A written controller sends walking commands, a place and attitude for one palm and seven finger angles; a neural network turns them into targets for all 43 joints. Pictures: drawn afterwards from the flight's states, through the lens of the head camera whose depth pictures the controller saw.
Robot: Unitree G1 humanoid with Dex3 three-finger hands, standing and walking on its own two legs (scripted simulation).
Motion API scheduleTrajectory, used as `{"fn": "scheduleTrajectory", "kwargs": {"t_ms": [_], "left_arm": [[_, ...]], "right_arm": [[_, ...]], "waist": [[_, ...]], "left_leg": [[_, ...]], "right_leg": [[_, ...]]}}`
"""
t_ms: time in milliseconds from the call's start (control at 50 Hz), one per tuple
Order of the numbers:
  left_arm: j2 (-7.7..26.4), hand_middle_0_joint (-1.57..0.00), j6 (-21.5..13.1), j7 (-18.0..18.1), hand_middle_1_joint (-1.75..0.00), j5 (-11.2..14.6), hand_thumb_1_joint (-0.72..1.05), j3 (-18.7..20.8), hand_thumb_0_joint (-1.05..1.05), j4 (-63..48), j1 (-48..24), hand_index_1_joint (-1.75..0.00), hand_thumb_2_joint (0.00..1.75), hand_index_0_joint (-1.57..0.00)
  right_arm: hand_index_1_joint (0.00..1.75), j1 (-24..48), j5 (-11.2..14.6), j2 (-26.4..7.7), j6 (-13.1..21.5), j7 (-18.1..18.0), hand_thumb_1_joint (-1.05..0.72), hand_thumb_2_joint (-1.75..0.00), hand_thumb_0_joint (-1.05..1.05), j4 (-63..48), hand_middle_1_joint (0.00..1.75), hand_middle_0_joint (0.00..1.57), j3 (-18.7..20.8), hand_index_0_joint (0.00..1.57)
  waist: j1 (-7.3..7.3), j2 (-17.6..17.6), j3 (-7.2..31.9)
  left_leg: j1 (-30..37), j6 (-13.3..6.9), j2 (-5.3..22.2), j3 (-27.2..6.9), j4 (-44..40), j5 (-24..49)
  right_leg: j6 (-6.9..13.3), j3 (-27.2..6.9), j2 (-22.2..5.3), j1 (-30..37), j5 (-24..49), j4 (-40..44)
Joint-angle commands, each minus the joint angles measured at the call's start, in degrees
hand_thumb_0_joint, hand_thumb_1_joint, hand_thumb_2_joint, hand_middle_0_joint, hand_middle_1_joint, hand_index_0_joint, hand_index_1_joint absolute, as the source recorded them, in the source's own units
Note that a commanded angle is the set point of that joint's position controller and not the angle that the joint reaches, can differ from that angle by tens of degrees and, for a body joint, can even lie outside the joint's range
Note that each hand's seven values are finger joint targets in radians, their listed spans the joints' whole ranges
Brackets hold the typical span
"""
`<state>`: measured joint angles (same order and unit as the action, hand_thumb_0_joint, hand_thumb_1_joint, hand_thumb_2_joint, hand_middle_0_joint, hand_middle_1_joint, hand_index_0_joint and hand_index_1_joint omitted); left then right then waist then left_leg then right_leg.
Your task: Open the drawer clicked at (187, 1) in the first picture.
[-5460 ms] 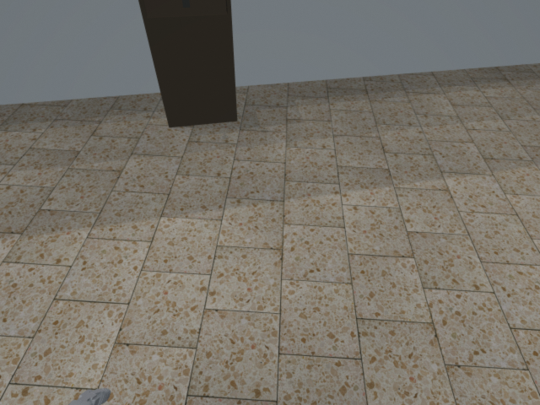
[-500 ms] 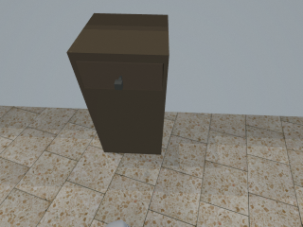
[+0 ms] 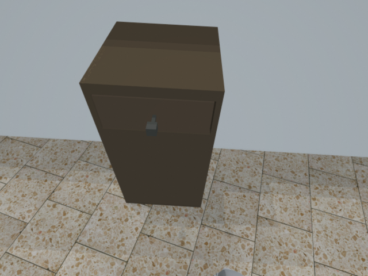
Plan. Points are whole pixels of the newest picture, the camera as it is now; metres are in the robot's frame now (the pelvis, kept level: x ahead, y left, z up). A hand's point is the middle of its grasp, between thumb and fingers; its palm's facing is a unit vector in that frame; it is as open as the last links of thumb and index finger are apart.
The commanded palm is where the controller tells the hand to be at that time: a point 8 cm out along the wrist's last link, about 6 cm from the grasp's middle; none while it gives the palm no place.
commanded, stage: come to a stop and stand still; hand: left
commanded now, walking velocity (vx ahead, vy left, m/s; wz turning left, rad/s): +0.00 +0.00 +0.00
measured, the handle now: (152, 124) +0.57 +0.13 -0.05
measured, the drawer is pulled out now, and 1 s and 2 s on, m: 0.00 0.00 0.00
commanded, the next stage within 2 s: look again from close up in 1.48 s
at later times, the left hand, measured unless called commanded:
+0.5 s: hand out of the picture +0.09 +0.19 -0.18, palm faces +0.07 -0.97 -0.24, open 7.3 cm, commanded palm none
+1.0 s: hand out of the picture -0.01 +0.18 -0.18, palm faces +0.00 -0.98 -0.21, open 7.4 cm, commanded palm none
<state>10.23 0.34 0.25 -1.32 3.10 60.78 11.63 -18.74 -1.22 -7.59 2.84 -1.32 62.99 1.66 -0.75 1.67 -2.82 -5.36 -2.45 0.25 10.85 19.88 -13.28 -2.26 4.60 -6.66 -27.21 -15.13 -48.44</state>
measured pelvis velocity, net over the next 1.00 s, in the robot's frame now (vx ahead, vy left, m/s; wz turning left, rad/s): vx -0.01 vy -0.01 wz -0.01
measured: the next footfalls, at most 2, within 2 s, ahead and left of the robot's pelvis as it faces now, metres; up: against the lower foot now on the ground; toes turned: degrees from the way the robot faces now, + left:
right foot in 0.12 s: +0.14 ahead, -0.14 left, +0.00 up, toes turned -8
left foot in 0.54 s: +0.04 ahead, +0.10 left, +0.00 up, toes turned +4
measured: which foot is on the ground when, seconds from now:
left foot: down 0.00-0.14, up 0.16-0.52, down 0.54-1.00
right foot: up 0.00-0.10, down 0.12-0.56, up 0.58-0.96, down 0.98-1.00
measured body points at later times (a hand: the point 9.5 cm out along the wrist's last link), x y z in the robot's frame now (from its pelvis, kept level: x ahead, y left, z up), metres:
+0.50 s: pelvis +0.00 +0.00 -0.01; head +0.03 +0.00 +0.44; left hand +0.08 +0.24 -0.16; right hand +0.08 -0.25 -0.16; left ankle -0.01 +0.13 -0.72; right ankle +0.10 -0.13 -0.74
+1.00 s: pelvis -0.01 -0.01 -0.01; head +0.02 -0.02 +0.44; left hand +0.00 +0.23 -0.16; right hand -0.05 -0.23 -0.17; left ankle -0.01 +0.13 -0.74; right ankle -0.03 -0.12 -0.75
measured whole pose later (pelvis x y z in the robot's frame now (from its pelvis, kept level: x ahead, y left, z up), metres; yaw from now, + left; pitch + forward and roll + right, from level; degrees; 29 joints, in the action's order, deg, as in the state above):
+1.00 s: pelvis -0.01 -0.01 -0.01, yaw -1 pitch +1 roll +1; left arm 10.0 1.4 0.3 -0.9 2.1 63.0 16.0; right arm -19.0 -0.9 -8.9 -0.3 -2.3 63.2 1.8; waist -1.8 0.4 -1.9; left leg -13.1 1.7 2.2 3.7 25.6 -13.2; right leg -0.4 1.7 -1.6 -11.9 -16.0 -27.2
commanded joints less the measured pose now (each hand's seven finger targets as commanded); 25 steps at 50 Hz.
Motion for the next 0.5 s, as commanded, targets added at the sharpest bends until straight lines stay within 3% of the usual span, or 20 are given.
{"fn": "scheduleTrajectory", "kwargs": {"t_ms": [0,20,40,60,80,100,120,140,160,200,220,240,300,340,400,420,460,480], "left_arm": [[0.77,-0.2,-0.81,-0.23,-0.3,0.0,0.9,-0.26,0.0,-3.18,-0.87,-0.3,0.9,-0.2],[0.94,-0.2,-1.03,-0.13,-0.3,0.0,0.9,-0.31,0.0,-3.13,-0.17,-0.3,0.9,-0.2],[0.63,-0.2,-1.26,0.12,-0.3,0.0,0.9,-0.39,0.0,-2.31,1.86,-0.3,0.9,-0.2],[1.43,-0.2,-1.85,0.43,-0.3,0.06,0.9,-0.4,0.0,-1.02,4.86,-0.3,0.9,-0.2],[4.68,-0.2,-2.61,1.06,-0.3,0.02,0.9,-0.12,0.0,0.1,8.28,-0.3,0.9,-0.2],[8.27,-0.2,-2.99,1.62,-0.3,0.18,0.9,0.09,0.0,0.65,9.02,-0.3,0.9,-0.2],[9.8,-0.2,-2.57,1.73,-0.3,0.52,0.9,0.05,0.0,-0.16,8.5,-0.3,0.9,-0.2],[9.7,-0.2,-2.13,2.03,-0.3,0.4,0.9,0.13,0.0,-0.81,7.01,-0.3,0.9,-0.2],[9.64,-0.2,-2.11,2.47,-0.3,0.44,0.9,0.71,0.0,-0.77,6.22,-0.3,0.9,-0.2],[8.67,-0.2,-1.46,3.03,-0.3,0.33,0.9,0.78,0.0,-1.58,4.14,-0.3,0.9,-0.2],[8.8,-0.2,-1.0,3.27,-0.3,0.17,0.9,1.26,0.0,-2.11,3.07,-0.3,0.9,-0.2],[9.32,-0.2,-0.7,3.3,-0.3,0.02,0.9,1.64,0.0,-2.87,2.15,-0.3,0.9,-0.2],[9.46,-0.2,-0.15,3.15,-0.3,-0.04,0.9,2.27,0.0,-4.97,-0.58,-0.3,0.9,-0.2],[9.68,-0.2,0.12,3.06,-0.3,-0.37,0.9,2.45,0.0,-6.3,-2.9,-0.3,0.9,-0.2],[10.31,-0.2,0.54,2.71,-0.3,-0.98,0.9,2.73,0.0,-7.02,-3.18,-0.3,0.9,-0.2],[10.26,-0.2,0.67,2.6,-0.3,-1.16,0.9,2.73,0.0,-6.93,-3.33,-0.3,0.9,-0.2],[10.04,-0.2,1.1,2.21,-0.3,-0.78,0.9,2.38,0.0,-6.71,-3.59,-0.3,0.9,-0.2],[8.84,-0.2,1.37,2.0,-0.3,-0.21,0.9,1.83,0.0,-6.3,-3.32,-0.3,0.9,-0.2]], "right_arm": [[0.3,-3.75,-0.42,-8.24,0.06,-0.26,-0.9,-0.9,0.0,-0.85,0.3,0.2,1.98,0.2],[0.3,-3.51,-0.35,-7.77,-0.22,-0.34,-0.9,-0.9,0.0,-0.68,0.3,0.2,1.8,0.2],[0.3,-2.8,-0.29,-7.2,-0.41,-0.52,-0.9,-0.9,0.0,-0.44,0.3,0.2,1.46,0.2],[0.3,-2.53,0.03,-6.43,-0.38,-0.59,-0.9,-0.9,0.0,-0.01,0.3,0.2,1.06,0.2],[0.3,-3.83,0.58,-4.41,-0.13,-0.46,-0.9,-0.9,0.0,0.16,0.3,0.2,0.64,0.2],[0.3,-5.76,1.17,-2.78,-0.54,-0.24,-0.9,-0.9,0.0,-0.1,0.3,0.2,0.33,0.2],[0.3,-7.11,1.4,-3.34,-1.61,-0.48,-0.9,-0.9,0.0,0.05,0.3,0.2,0.77,0.2],[0.3,-6.66,1.48,-2.55,-2.43,-0.76,-0.9,-0.9,0.0,0.16,0.3,0.2,1.05,0.2],[0.3,-5.32,1.47,-2.94,-3.31,-0.84,-0.9,-0.9,0.0,0.21,0.3,0.2,1.09,0.2],[0.3,-2.91,1.35,-4.19,-4.38,-0.93,-0.9,-0.9,0.0,-0.31,0.3,0.2,1.61,0.2],[0.3,-2.2,1.31,-4.02,-4.74,-0.78,-0.9,-0.9,0.0,-0.67,0.3,0.2,1.86,0.2],[0.3,-1.47,1.16,-3.85,-5.2,-0.51,-0.9,-0.9,0.0,-1.16,0.3,0.2,2.06,0.2],[0.3,-0.06,0.69,-4.61,-6.64,0.15,-0.9,-0.9,0.0,-2.75,0.3,0.2,2.85,0.2],[0.3,-0.41,0.61,-4.63,-6.8,0.57,-0.9,-0.9,0.0,-3.73,0.3,0.2,2.94,0.2],[0.3,1.13,0.56,-4.92,-5.82,0.91,-0.9,-0.9,0.0,-5.36,0.3,0.2,2.63,0.2],[0.3,0.91,0.7,-4.6,-5.31,0.97,-0.9,-0.9,0.0,-5.79,0.3,0.2,2.5,0.2],[0.3,-2.41,0.6,-4.48,-4.35,0.86,-0.9,-0.9,0.0,-4.84,0.3,0.2,1.92,0.2],[0.3,-4.24,0.52,-4.96,-3.83,0.73,-0.9,-0.9,0.0,-3.91,0.3,0.2,1.71,0.2]], "waist": [[-0.62,-9.02,-2.83],[-0.26,-7.31,-2.69],[1.1,-6.33,-1.56],[2.7,-3.68,0.47],[3.46,2.31,4.59],[1.94,10.03,8.04],[1.25,8.65,8.03],[1.22,5.91,7.16],[1.99,11.54,8.01],[2.24,8.92,6.19],[2.3,5.33,5.81],[2.1,4.34,6.09],[1.38,5.3,5.57],[0.62,7.2,5.88],[1.51,10.27,5.99],[1.18,11.12,6.0],[-0.41,10.02,6.47],[-1.23,6.85,6.4]], "left_leg": [[-1.93,-6.79,17.31,-10.79,-5.76,14.54],[-3.34,-6.31,16.49,-10.42,-3.6,15.72],[-4.32,-4.74,14.9,-8.83,-0.14,17.66],[-4.62,-2.04,11.91,-6.82,4.49,18.11],[-9.22,0.95,8.88,-5.33,9.5,11.53],[-12.41,3.46,5.0,-3.44,13.29,-5.53],[-10.96,4.14,3.35,-4.72,18.07,-18.23],[-11.46,4.19,3.16,-5.89,23.45,-20.58],[-12.72,4.38,3.43,-6.9,28.94,-22.02],[-15.81,4.49,2.95,-10.29,35.84,-20.98],[-17.02,4.55,2.48,-10.55,38.11,-20.14],[-17.77,4.8,1.93,-10.92,40.26,-18.52],[-17.58,5.77,1.54,-11.22,43.2,-13.95],[-15.73,5.88,1.95,-10.74,40.04,-12.45],[-13.33,5.15,2.12,-9.85,29.71,-13.32],[-11.75,4.79,2.0,-9.49,25.03,-12.93],[-4.61,4.25,0.73,-7.22,12.38,-5.69],[1.27,4.1,0.96,-7.42,4.85,-1.39]], "right_leg": [[0.71,0.83,0.69,2.69,-1.34,8.89],[1.07,1.08,1.65,5.97,-0.61,11.81],[1.14,1.5,2.59,10.89,3.34,16.55],[0.97,0.93,2.21,16.67,11.72,23.87],[1.92,-5.52,-3.19,25.65,29.09,24.71],[6.01,-13.18,-12.53,30.12,47.9,23.92],[10.28,-12.74,-16.48,27.52,58.53,24.62],[12.5,-11.28,-16.81,25.57,61.79,23.92],[13.66,-12.5,-16.32,25.15,62.91,23.76],[14.71,-12.01,-16.56,23.3,59.09,24.64],[14.84,-11.44,-16.43,22.79,56.33,24.86],[14.16,-10.12,-15.65,21.84,52.97,25.28],[12.81,-7.9,-14.12,16.22,39.85,28.02],[11.97,-7.06,-13.2,13.34,29.18,29.88],[11.55,-9.07,-12.23,13.27,13.99,31.29],[10.99,-9.16,-11.49,12.96,9.61,31.12],[8.14,-7.82,-7.91,9.9,-0.22,29.61],[5.74,-6.78,-5.58,5.7,-7.03,27.14]]}}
